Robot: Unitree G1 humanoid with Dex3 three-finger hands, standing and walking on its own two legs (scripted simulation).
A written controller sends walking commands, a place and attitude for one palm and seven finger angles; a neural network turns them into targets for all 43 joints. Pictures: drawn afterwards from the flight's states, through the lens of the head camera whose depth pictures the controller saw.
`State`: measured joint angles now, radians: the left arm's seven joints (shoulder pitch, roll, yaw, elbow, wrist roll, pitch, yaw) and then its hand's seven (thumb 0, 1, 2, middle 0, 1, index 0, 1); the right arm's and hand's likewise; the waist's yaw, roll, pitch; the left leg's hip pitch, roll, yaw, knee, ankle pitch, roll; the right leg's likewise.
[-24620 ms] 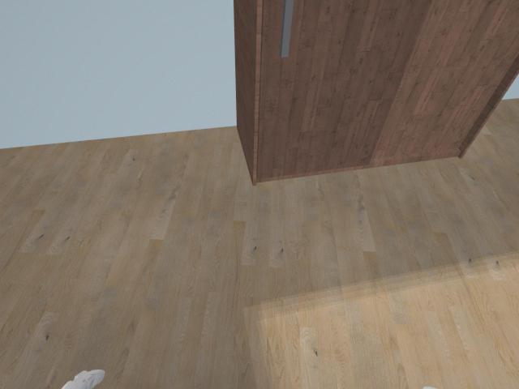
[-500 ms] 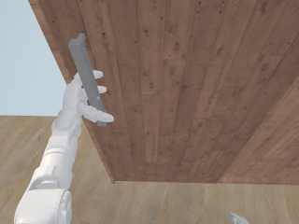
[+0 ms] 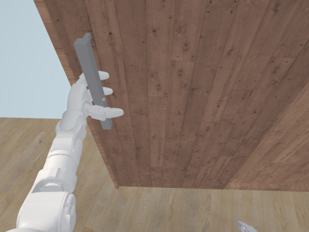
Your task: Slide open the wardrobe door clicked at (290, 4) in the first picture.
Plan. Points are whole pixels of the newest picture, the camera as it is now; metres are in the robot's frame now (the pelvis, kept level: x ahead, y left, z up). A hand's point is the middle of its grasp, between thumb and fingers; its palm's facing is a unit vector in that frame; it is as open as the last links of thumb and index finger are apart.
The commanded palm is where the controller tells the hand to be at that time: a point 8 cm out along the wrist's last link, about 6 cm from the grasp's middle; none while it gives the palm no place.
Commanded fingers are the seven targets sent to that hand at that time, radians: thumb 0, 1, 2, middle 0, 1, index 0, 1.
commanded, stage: grip the handle and tug to test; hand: left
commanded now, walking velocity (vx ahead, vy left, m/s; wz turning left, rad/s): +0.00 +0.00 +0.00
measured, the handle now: (99, 88) +0.47 +0.17 +0.13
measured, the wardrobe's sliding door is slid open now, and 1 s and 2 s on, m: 0.00 0.00 0.00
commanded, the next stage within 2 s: tug the door sideways, standing still in 1.16 s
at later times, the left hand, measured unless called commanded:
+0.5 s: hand (103, 99) +0.42 +0.15 +0.13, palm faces -0.01 -1.00 +0.00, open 5.8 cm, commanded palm +0.39 +0.20 +0.13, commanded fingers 0.00 0.90 0.90 -0.45 -1.40 -0.45 -1.40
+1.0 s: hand (104, 99) +0.42 +0.15 +0.13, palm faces +0.00 -1.00 +0.00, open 5.9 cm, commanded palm +0.37 +0.20 +0.13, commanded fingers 0.00 0.90 0.90 -0.45 -1.40 -0.45 -1.40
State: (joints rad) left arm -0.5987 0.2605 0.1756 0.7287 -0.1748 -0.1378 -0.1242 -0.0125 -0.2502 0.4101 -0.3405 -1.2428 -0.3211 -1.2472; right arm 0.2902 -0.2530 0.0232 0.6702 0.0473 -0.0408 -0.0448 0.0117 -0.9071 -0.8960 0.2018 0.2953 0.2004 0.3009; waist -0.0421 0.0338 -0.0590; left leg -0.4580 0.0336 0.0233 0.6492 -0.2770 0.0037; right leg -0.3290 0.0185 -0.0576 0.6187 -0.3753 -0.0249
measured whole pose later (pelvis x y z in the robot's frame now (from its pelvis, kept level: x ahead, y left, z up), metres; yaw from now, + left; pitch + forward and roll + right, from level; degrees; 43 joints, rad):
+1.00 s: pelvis +0.03 +0.00 +0.00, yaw -2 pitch +5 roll +0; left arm -0.37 0.25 0.21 0.44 -0.19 -0.04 -0.10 0.01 0.71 0.78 -0.33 -1.40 -0.32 -1.40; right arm 0.29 -0.25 0.01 0.62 0.05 -0.02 -0.03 0.01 -0.91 -0.90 0.20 0.30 0.20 0.30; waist -0.05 0.03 -0.08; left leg -0.38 0.04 0.07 0.60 -0.30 0.00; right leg -0.27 0.03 -0.01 0.57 -0.38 -0.02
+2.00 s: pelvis +0.06 +0.01 +0.01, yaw +0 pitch +3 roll +0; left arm -0.31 0.22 0.02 0.20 -0.11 0.00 0.04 -0.04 0.61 0.83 -0.42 -1.40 -0.35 -1.40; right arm 0.14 -0.20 0.03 0.61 -0.01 0.00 -0.06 0.01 -0.91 -0.90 0.20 0.30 0.20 0.30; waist 0.03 0.04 0.04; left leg -0.28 0.01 0.02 0.55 -0.32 0.02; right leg -0.31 0.02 0.01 0.82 -0.41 0.02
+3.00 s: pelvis +0.12 -0.19 +0.00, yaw +4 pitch -2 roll +0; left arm -0.13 0.21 0.24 -0.08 -0.11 -0.04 0.20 -0.05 0.62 0.80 -0.45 -1.40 -0.17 -1.40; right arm 0.00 -0.25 -0.01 0.57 0.04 -0.11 -0.03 0.01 -0.91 -0.90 0.20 0.30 0.24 0.32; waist 0.08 0.08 0.27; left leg -0.39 0.05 0.00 1.06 -0.65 -0.04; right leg -0.36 -0.05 -0.10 0.56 -0.17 -0.03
